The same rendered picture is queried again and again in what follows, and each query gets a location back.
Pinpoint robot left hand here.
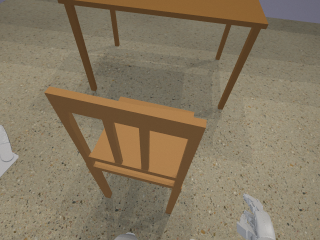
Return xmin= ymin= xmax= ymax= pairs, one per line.
xmin=0 ymin=125 xmax=19 ymax=177

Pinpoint robot right hand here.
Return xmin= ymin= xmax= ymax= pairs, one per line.
xmin=236 ymin=193 xmax=276 ymax=240

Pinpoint table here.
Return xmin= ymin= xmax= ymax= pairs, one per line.
xmin=57 ymin=0 xmax=269 ymax=110

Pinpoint chair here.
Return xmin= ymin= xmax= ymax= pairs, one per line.
xmin=44 ymin=86 xmax=207 ymax=215

